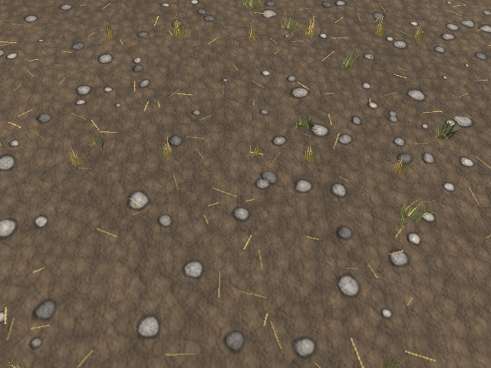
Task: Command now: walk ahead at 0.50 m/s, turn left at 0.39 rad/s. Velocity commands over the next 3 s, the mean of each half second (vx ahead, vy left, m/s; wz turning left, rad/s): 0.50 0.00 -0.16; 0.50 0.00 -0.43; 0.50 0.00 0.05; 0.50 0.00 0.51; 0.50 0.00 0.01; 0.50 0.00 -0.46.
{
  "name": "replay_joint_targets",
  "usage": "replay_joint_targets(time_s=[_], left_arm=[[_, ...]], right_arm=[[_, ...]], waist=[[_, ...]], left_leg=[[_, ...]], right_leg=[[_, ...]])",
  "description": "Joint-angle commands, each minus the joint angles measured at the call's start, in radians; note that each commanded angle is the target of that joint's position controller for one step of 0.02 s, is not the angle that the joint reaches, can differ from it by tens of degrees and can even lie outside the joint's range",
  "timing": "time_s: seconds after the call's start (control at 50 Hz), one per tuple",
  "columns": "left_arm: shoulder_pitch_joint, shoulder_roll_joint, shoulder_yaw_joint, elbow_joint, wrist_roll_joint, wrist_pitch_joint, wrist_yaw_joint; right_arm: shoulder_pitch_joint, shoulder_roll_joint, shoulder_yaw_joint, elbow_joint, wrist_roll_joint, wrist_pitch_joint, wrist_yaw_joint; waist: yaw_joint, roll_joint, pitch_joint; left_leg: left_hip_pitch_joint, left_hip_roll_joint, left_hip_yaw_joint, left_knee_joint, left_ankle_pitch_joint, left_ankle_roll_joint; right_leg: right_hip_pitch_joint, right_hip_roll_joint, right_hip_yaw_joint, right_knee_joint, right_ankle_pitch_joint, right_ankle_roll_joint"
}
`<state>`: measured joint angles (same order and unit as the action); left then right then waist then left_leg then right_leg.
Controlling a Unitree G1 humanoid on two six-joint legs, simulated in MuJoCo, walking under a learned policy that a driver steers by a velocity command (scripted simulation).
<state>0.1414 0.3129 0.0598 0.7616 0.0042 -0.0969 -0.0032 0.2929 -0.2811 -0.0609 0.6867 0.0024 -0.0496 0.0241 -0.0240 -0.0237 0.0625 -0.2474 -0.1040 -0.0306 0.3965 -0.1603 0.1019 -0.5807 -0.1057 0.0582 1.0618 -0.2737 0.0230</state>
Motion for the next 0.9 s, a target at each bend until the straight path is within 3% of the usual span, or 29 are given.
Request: replay_joint_targets(time_s=[0.02, 0.08, 0.12, 0.22, 0.26, 0.28, 0.3, 0.32, 0.34, 0.36, 0.38, 0.4, 0.42, 0.44, 0.46, 0.5, 0.54, 0.58, 0.64, 0.7, 0.74, 0.78, 0.8, 0.82, 0.84, 0.86, 0.88, 0.9], left_arm=[[0.019, 0.065, 0.016, -0.044, 0.010, 0.009, 0.003], [-0.056, 0.044, 0.003, -0.052, -0.003, 0.004, -0.009], [-0.114, 0.036, -0.005, -0.064, -0.013, -0.001, -0.019], [-0.192, 0.051, -0.008, -0.105, -0.025, -0.008, -0.049], [-0.183, 0.053, -0.008, -0.115, -0.025, -0.010, -0.063], [-0.150, 0.064, -0.003, -0.111, -0.024, -0.009, -0.066], [-0.092, 0.085, 0.008, -0.100, -0.020, -0.006, -0.064], [0.024, 0.117, 0.028, -0.072, -0.017, -0.003, -0.059], [0.168, 0.166, 0.050, -0.044, -0.015, 0.002, -0.049], [0.279, 0.269, 0.077, -0.043, -0.009, 0.007, -0.040], [0.301, 0.209, 0.061, -0.028, -0.031, 0.009, -0.041], [0.265, 0.158, 0.045, -0.038, -0.032, 0.014, -0.036], [0.209, 0.140, 0.040, -0.055, -0.025, 0.018, -0.031], [0.157, 0.123, 0.033, -0.066, -0.019, 0.022, -0.029], [0.124, 0.101, 0.025, -0.079, -0.011, 0.021, -0.025], [0.098, 0.105, 0.025, -0.097, -0.009, 0.024, -0.018], [0.106, 0.125, 0.032, -0.095, -0.013, 0.023, -0.007], [0.127, 0.148, 0.040, -0.086, -0.021, 0.026, 0.005], [0.181, 0.151, 0.043, -0.066, -0.029, 0.040, 0.017], [0.232, 0.146, 0.044, -0.047, -0.037, 0.054, 0.022], [0.237, 0.140, 0.045, -0.046, -0.035, 0.061, 0.026], [0.213, 0.133, 0.045, -0.051, -0.028, 0.066, 0.026], [0.213, 0.101, 0.034, -0.054, -0.022, 0.065, 0.022], [0.218, 0.047, 0.012, -0.068, -0.007, 0.061, 0.017], [0.363, -0.014, -0.008, -0.080, -0.032, 0.049, 0.016], [0.365, 0.061, -0.001, -0.061, -0.039, 0.043, 0.017], [0.258, 0.122, 0.016, -0.070, -0.039, 0.043, 0.015], [0.179, 0.120, 0.016, -0.089, -0.030, 0.042, 0.017]], right_arm=[[-0.024, -0.148, -0.037, -0.062, 0.000, -0.028, -0.020], [-0.001, -0.147, -0.032, -0.034, 0.000, -0.028, -0.028], [0.028, -0.157, -0.031, -0.009, 0.000, -0.033, -0.027], [0.079, -0.166, -0.036, 0.055, -0.001, -0.024, -0.026], [0.075, -0.175, -0.041, 0.067, 0.001, -0.013, -0.033], [0.058, -0.183, -0.043, 0.065, 0.000, -0.009, -0.037], [0.045, -0.194, -0.046, 0.060, -0.003, -0.004, -0.042], [0.023, -0.197, -0.044, 0.054, -0.004, 0.005, -0.047], [0.015, -0.183, -0.035, 0.039, -0.009, 0.007, -0.055], [0.111, -0.108, -0.008, 0.000, -0.022, -0.014, -0.048], [0.108, -0.080, 0.008, 0.010, -0.024, -0.041, -0.034], [0.026, -0.148, -0.005, -0.016, 0.014, -0.067, -0.016], [-0.054, -0.153, -0.002, -0.040, 0.027, -0.082, -0.011], [-0.095, -0.149, -0.004, -0.050, 0.008, -0.089, -0.013], [-0.094, -0.154, -0.012, -0.051, -0.012, -0.084, -0.019], [-0.055, -0.134, -0.011, -0.052, -0.022, -0.068, -0.022], [-0.064, -0.112, -0.005, -0.057, -0.023, -0.053, -0.028], [-0.139, -0.089, 0.005, -0.077, -0.024, -0.051, -0.032], [-0.250, -0.064, 0.014, -0.098, -0.015, -0.060, -0.025], [-0.315, -0.084, 0.007, -0.117, 0.001, -0.070, -0.014], [-0.310, -0.109, -0.005, -0.116, 0.005, -0.078, -0.008], [-0.230, -0.132, -0.019, -0.094, 0.006, -0.086, -0.008], [-0.139, -0.154, -0.032, -0.072, -0.005, -0.091, -0.013], [-0.002, -0.197, -0.044, -0.060, -0.024, -0.094, -0.019], [0.103, -0.278, -0.070, -0.012, -0.030, -0.079, -0.015], [0.117, -0.200, -0.055, -0.006, 0.001, -0.074, -0.006], [0.070, -0.142, -0.038, -0.011, 0.006, -0.070, -0.007], [0.021, -0.127, -0.030, -0.018, -0.005, -0.064, -0.007]], waist=[[0.024, 0.066, -0.081], [-0.016, 0.089, -0.058], [-0.047, 0.095, -0.031], [-0.073, 0.074, 0.022], [-0.059, 0.079, 0.012], [-0.037, 0.091, -0.014], [-0.006, 0.111, -0.066], [0.062, 0.105, -0.142], [0.131, 0.072, -0.233], [0.108, -0.132, -0.373], [0.111, -0.207, -0.442], [0.135, -0.130, -0.330], [0.126, -0.047, -0.219], [0.092, 0.026, -0.127], [0.058, 0.024, -0.096], [0.019, -0.024, -0.086], [0.013, -0.028, -0.074], [0.036, -0.028, -0.057], [0.085, -0.045, -0.061], [0.104, -0.055, -0.063], [0.089, -0.071, -0.068], [0.039, -0.098, -0.086], [-0.003, -0.089, -0.145], [-0.062, -0.013, -0.277], [-0.020, 0.299, -0.400], [-0.039, 0.286, -0.356], [-0.062, 0.171, -0.213], [-0.053, 0.096, -0.139]], left_leg=[[0.063, 0.255, -0.218, -0.200, 0.290, 0.176], [0.070, 0.220, -0.125, -0.212, 0.233, 0.121], [0.080, 0.237, -0.111, -0.234, 0.157, 0.109], [0.294, 0.326, -0.095, -0.197, 0.225, 0.101], [0.361, 0.348, -0.070, -0.147, 0.364, 0.083], [0.372, 0.343, -0.047, -0.100, 0.519, 0.069], [0.379, 0.332, -0.026, -0.024, 0.718, 0.054], [0.356, 0.299, 0.014, 0.132, 0.874, 0.030], [0.214, 0.263, 0.049, 0.353, 0.801, -0.008], [-0.184, 0.120, 0.082, 0.756, 0.336, -0.091], [-0.412, 0.003, -0.040, 0.935, -0.381, -0.115], [-0.518, 0.075, -0.114, 0.981, -0.343, -0.095], [-0.532, 0.120, -0.094, 0.928, -0.266, -0.082], [-0.509, 0.154, -0.076, 0.827, -0.215, -0.083], [-0.449, 0.181, -0.074, 0.751, -0.175, -0.090], [-0.383, 0.191, -0.062, 0.675, -0.154, -0.119], [-0.369, 0.186, -0.036, 0.581, -0.109, -0.153], [-0.346, 0.170, -0.024, 0.429, 0.032, -0.175], [-0.250, 0.118, -0.014, 0.221, 0.232, -0.184], [-0.225, 0.094, -0.041, 0.124, 0.244, -0.173], [-0.212, 0.094, -0.066, 0.079, 0.181, -0.151], [-0.120, 0.100, -0.048, 0.045, 0.128, -0.110], [0.027, 0.121, -0.044, 0.021, 0.136, -0.073], [0.266, 0.264, -0.175, 0.052, 0.092, -0.006], [0.593, 0.463, -0.606, -0.006, -0.113, 0.165], [0.587, 0.503, -0.773, -0.081, -0.324, 0.176], [0.470, 0.459, -0.642, -0.099, -0.333, 0.136], [0.361, 0.416, -0.516, -0.108, -0.224, 0.111]], right_leg=[[-0.053, -0.016, -0.008, -0.133, 0.152, 0.036], [-0.023, 0.001, -0.027, -0.343, 0.368, 0.032], [-0.003, 0.013, -0.042, -0.426, 0.458, 0.017], [-0.123, 0.032, -0.035, -0.516, 0.359, -0.048], [-0.120, 0.054, -0.043, -0.531, 0.264, -0.079], [-0.062, 0.079, -0.064, -0.535, 0.220, -0.096], [0.033, 0.117, -0.097, -0.525, 0.182, -0.114], [0.197, 0.160, -0.131, -0.543, 0.195, -0.141], [0.447, 0.121, -0.052, -0.541, 0.252, -0.183], [0.844, -0.128, 0.395, -0.548, 0.184, -0.355], [0.987, -0.224, 0.744, -0.714, 0.051, -0.431], [0.926, -0.199, 0.653, -0.748, -0.068, -0.377], [0.786, -0.165, 0.534, -0.768, -0.056, -0.342], [0.634, -0.128, 0.450, -0.792, 0.028, -0.321], [0.539, -0.096, 0.393, -0.815, 0.123, -0.311], [0.440, -0.062, 0.344, -0.846, 0.240, -0.321], [0.367, -0.039, 0.279, -0.857, 0.325, -0.323], [0.319, 0.001, 0.223, -0.858, 0.337, -0.294], [0.286, 0.043, 0.196, -0.830, 0.284, -0.245], [0.357, 0.016, 0.271, -0.776, 0.219, -0.228], [0.434, -0.011, 0.338, -0.715, 0.203, -0.213], [0.463, -0.021, 0.360, -0.641, 0.258, -0.191], [0.447, 0.019, 0.326, -0.541, 0.322, -0.165], [0.352, 0.071, 0.256, -0.299, 0.230, -0.134], [0.007, 0.218, 0.117, 0.025, -0.158, -0.062], [-0.139, 0.167, 0.135, 0.170, -0.297, -0.050], [-0.184, 0.132, 0.141, 0.215, -0.213, -0.047], [-0.172, 0.100, 0.103, 0.203, -0.147, -0.044]])
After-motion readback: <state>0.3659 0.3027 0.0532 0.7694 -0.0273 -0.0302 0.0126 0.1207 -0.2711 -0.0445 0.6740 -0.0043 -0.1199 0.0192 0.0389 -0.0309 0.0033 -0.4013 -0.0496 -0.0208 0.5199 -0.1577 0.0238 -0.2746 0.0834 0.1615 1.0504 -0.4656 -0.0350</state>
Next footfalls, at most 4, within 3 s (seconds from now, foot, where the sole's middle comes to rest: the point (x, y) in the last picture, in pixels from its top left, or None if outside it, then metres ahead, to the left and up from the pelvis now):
0.34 right None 0.38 -0.15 -0.78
0.82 left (247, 284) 0.69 -0.01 -0.78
1.30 right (354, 243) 0.83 -0.35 -0.78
1.82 left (294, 159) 1.17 -0.20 -0.78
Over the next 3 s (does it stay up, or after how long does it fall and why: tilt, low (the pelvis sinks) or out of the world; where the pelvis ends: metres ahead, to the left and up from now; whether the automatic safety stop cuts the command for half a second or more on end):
stays up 1.67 -0.33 0.00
